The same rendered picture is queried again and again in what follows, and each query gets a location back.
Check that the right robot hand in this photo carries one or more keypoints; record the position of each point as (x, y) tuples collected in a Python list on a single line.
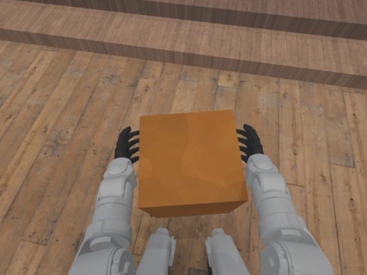
[(252, 142)]

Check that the left robot hand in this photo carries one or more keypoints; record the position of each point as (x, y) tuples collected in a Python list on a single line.
[(123, 146)]

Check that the robot right forearm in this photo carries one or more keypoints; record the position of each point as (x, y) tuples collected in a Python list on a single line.
[(278, 219)]

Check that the right robot upper arm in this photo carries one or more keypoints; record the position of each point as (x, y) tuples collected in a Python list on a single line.
[(292, 258)]

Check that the carton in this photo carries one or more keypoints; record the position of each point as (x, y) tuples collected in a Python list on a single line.
[(190, 164)]

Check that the robot left forearm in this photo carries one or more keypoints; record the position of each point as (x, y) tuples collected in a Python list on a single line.
[(110, 225)]

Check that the robot right thigh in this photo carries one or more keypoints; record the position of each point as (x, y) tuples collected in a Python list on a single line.
[(224, 257)]

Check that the robot thigh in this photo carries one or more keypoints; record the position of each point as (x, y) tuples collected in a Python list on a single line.
[(224, 257), (158, 255)]

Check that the robot left thigh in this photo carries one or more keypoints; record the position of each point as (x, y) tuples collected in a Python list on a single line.
[(158, 255)]

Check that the left robot upper arm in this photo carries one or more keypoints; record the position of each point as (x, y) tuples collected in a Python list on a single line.
[(112, 261)]

